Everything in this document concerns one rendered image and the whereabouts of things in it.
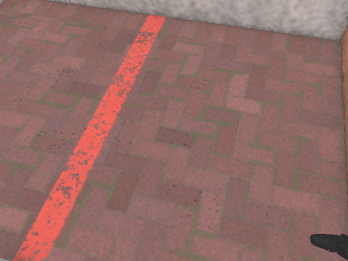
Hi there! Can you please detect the right robot hand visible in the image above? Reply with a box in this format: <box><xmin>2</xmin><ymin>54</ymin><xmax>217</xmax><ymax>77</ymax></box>
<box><xmin>310</xmin><ymin>234</ymin><xmax>348</xmax><ymax>260</ymax></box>

